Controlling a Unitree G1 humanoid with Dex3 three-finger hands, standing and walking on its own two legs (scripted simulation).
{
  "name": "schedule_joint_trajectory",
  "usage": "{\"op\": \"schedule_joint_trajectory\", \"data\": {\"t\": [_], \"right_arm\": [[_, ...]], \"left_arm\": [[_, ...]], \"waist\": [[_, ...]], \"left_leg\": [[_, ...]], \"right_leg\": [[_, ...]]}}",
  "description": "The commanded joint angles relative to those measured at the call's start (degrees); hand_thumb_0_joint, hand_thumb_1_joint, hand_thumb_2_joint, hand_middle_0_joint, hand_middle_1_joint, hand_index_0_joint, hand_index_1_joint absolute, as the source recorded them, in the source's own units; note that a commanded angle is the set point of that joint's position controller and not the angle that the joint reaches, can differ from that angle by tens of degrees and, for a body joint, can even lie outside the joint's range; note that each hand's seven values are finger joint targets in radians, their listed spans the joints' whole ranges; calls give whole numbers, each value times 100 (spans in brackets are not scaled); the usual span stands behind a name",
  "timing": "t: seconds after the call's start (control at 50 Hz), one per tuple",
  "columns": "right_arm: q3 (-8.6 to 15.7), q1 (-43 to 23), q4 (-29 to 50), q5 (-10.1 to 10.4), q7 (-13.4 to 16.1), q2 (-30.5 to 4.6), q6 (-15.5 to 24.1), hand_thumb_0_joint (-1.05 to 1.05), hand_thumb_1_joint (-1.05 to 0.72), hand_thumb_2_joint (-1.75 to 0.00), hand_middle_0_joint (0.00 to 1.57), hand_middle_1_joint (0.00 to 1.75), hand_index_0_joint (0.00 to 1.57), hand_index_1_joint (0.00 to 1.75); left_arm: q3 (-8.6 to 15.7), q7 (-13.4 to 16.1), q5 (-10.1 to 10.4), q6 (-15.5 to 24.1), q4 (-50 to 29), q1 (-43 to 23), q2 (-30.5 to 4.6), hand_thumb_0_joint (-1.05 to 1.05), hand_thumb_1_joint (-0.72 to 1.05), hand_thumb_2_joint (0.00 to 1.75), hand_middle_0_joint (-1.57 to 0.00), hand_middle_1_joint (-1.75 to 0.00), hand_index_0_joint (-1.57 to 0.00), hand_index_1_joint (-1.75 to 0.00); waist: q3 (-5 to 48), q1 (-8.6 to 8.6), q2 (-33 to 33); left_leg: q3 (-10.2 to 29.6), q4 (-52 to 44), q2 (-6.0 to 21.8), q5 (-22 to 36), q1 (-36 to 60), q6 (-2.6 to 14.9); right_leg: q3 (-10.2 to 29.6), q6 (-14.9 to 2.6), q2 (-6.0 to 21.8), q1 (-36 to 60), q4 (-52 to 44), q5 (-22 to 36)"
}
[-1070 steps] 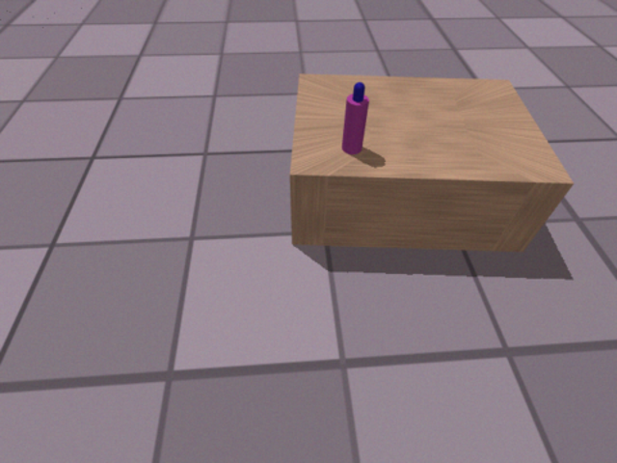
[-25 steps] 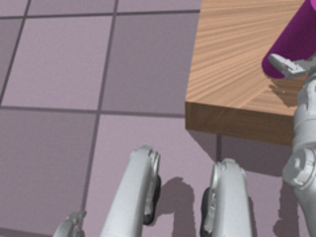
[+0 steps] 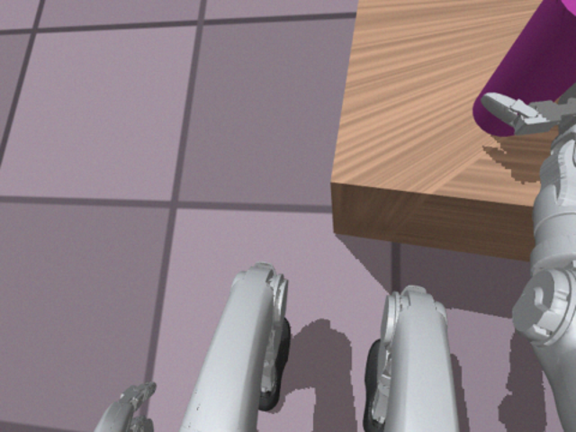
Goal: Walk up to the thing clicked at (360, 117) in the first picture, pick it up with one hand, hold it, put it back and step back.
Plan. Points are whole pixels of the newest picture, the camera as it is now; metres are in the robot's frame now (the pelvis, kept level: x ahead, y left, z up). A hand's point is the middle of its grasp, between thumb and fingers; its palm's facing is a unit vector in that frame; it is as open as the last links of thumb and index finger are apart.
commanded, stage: loosen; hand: right
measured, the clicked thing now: (557, 46) +0.55 -0.21 +0.05
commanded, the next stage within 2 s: open in 0.04 s
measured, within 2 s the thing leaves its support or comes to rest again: rests again in 0.54 s
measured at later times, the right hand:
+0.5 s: hand (548, 64) +0.56 -0.22 +0.02, palm faces +0.21 +0.98 -0.02, open 12.5 cm
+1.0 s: hand out of the picture +0.57 -0.28 +0.11, palm faces +0.29 +0.95 -0.06, open 17.3 cm
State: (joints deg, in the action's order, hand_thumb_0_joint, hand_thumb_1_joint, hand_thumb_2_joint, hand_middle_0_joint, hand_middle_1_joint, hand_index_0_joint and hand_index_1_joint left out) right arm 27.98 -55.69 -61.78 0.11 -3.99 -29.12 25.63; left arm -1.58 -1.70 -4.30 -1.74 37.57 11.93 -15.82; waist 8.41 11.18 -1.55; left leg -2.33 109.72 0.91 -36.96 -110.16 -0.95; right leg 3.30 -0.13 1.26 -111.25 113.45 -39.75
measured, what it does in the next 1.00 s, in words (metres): stands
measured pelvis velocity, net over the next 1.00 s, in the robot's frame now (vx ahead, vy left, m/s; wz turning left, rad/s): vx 0.00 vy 0.00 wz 0.01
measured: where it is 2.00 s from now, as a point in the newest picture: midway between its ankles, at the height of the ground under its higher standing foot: (322, 392)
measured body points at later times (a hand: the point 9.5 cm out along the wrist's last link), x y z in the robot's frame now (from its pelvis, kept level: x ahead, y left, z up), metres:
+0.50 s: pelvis +0.00 +0.00 -0.01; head +0.22 -0.03 +0.38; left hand +0.05 +0.28 -0.12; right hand +0.54 -0.27 +0.02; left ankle +0.08 +0.13 -0.43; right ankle +0.06 -0.12 -0.43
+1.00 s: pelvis +0.00 +0.00 +0.04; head +0.21 -0.03 +0.44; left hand +0.05 +0.28 -0.08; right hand +0.55 -0.33 +0.12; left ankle +0.08 +0.13 -0.43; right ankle +0.06 -0.12 -0.43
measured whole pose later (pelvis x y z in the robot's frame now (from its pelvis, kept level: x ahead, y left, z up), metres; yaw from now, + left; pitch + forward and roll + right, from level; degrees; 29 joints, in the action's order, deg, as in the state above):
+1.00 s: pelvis +0.00 +0.00 +0.04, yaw +0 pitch +35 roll +5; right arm 31.4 -60.7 -62.6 0.4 -7.1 -40.2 16.9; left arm -2.9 0.7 -1.0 -3.9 36.3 12.8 -15.4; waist 8.5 11.0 -2.2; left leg -2.9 101.3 0.1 -34.9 -101.7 -0.7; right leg 3.6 0.1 2.1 -102.7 105.5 -38.2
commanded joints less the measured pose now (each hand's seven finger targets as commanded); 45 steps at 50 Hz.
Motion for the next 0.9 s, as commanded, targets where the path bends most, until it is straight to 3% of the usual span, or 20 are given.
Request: {"op": "schedule_joint_trajectory", "data": {"t": [0.0,0.02,0.06,0.08,0.1,0.12,0.14,0.18,0.22,0.24,0.3,0.34,0.46,0.52,0.58,0.6,0.66,0.78,0.82,0.88], "right_arm": [[189,-2951,1745,126,52,-1760,598,0,8,-70,112,95,113,95],[72,-2896,1574,154,31,-1492,566,0,10,-70,110,94,111,94],[253,-2886,1535,162,64,-1709,556,0,16,-60,106,86,107,86],[188,-2977,1622,171,39,-1711,550,0,18,-66,98,84,99,84],[187,-3038,1559,184,42,-1680,543,0,10,-74,106,92,107,92],[240,-2948,1455,185,32,-1748,538,0,17,-75,111,99,114,99],[150,-2888,1384,199,29,-1603,512,0,19,-67,109,91,110,91],[205,-3091,1655,151,46,-1806,540,0,21,-56,99,77,99,77],[68,-2963,1458,137,24,-1602,492,0,20,-53,85,71,85,71],[151,-3100,1635,128,46,-1775,522,0,23,-48,79,66,80,66],[122,-3033,1489,118,53,-1751,487,0,27,-36,72,54,72,54],[15,-2655,1027,121,28,-1462,406,0,30,-30,65,47,65,47],[18,-2546,924,95,-31,-1479,265,0,40,-19,46,32,46,32],[69,-2652,1171,116,-20,-1543,286,0,42,-16,35,25,35,25],[1,-2594,1064,162,-27,-1412,288,0,41,-13,27,19,26,19],[28,-2755,1232,178,-33,-1476,319,0,38,-19,20,19,20,19],[186,-2964,1465,128,6,-1907,353,0,42,-9,10,8,10,8],[363,-3431,2203,32,62,-2638,171,0,50,-7,6,6,6,6],[432,-3415,2258,27,32,-2829,-10,0,52,-6,5,6,5,6],[499,-3046,1655,52,-104,-2940,-392,0,57,-6,4,6,5,6]], "left_arm": [[433,69,5,-9,-190,1196,-1215,0,94,87,-20,-31,-21,-29],[442,62,1,-5,-188,1203,-1204,0,94,87,-20,-31,-21,-29],[413,71,25,-5,-189,1224,-1166,0,94,87,-20,-31,-21,-29],[407,80,27,2,-207,1191,-1152,0,92,88,-20,-30,-21,-29],[384,78,28,3,-200,1172,-1119,0,89,90,-20,-30,-20,-30],[406,90,30,17,-155,1214,-1172,0,90,89,-20,-30,-20,-30],[413,94,25,17,-156,1203,-1174,0,94,87,-20,-31,-22,-29],[378,80,37,13,-202,1156,-1137,0,93,87,-20,-31,-21,-29],[411,90,34,18,-203,1151,-1181,0,92,88,-20,-31,-21,-30],[395,90,29,21,-226,1164,-1133,0,92,88,-20,-31,-21,-29],[378,100,37,14,-201,1176,-1154,0,91,88,-20,-31,-21,-30],[368,106,33,5,-205,1200,-1136,0,91,89,-20,-31,-21,-30],[380,72,51,-57,-246,1221,-1196,0,90,89,-20,-31,-21,-31],[378,59,55,-82,-302,1224,-1176,0,90,90,-21,-31,-21,-31],[371,65,65,-89,-308,1222,-1164,0,89,90,-21,-31,-21,-31],[382,66,59,-91,-295,1257,-1166,0,91,88,-21,-30,-21,-30],[360,80,63,-110,-307,1271,-1180,0,90,89,-21,-30,-21,-30],[361,179,147,-171,-406,1244,-1270,0,89,89,-20,-30,-20,-30],[398,230,183,-191,-418,1331,-1302,0,89,89,-20,-30,-20,-30],[385,306,283,-221,-417,1386,-1319,0,89,89,-20,-30,-20,-30]], "waist": [[4393,14,-1394],[4438,79,-1233],[4364,28,-1069],[4425,51,-1103],[4379,54,-1103],[4293,82,-1095],[4281,95,-1092],[4365,-15,-1240],[4231,82,-1215],[4320,38,-1224],[4210,39,-1236],[4037,115,-1014],[3755,51,-1088],[3970,31,-1068],[3923,103,-941],[3958,116,-1006],[4155,22,-1054],[4748,-121,-1608],[5088,-101,-1603],[4819,-72,-1254]], "left_leg": [[-71,-1038,-87,1501,2164,329],[-60,-1097,-91,1533,2313,304],[-49,-1109,-94,1565,2387,286],[-21,-1136,-97,1547,2427,280],[-18,-1150,-99,1442,2343,277],[-28,-1115,-93,1500,2332,271],[-24,-1104,-98,1533,2325,274],[-29,-1079,-84,1409,2279,295],[-57,-1104,-97,1289,2126,297],[-28,-1131,-93,1284,2269,294],[-68,-1110,-101,1167,2075,307],[-68,-1150,-105,1311,2218,281],[-109,-1098,-106,1184,1949,321],[-97,-1097,-101,1253,2098,311],[-107,-1083,-101,1298,2075,305],[-91,-1083,-96,1376,2127,301],[-51,-1135,-95,1339,2273,291],[-47,-1391,-92,1186,2550,310],[-27,-1604,-108,1383,2937,290],[-19,-1982,-136,1488,3409,246]], "right_leg": [[64,-48,-18,3027,-1355,1715],[32,-76,-23,2973,-1312,1656],[-13,-102,-24,2806,-1269,1612],[-35,-116,-29,2757,-1246,1567],[-45,-126,-34,2674,-1243,1434],[-48,-119,-26,2638,-1212,1493],[-53,-117,-21,2645,-1184,1523],[-37,-98,-24,2709,-1272,1458],[-7,-96,-16,2733,-1286,1351],[-33,-114,-20,2611,-1272,1276],[-8,-99,-15,2674,-1338,1186],[-31,-122,-19,2519,-1274,1256],[37,-101,-6,2447,-1371,1255],[23,-117,-9,2464,-1310,1302],[32,-130,-9,2461,-1284,1336],[10,-131,-11,2432,-1238,1384],[-32,-139,-12,2504,-1261,1338],[51,-47,22,3440,-1786,1293],[21,-59,31,3804,-1881,1524],[6,-80,35,3840,-2119,1613]]}}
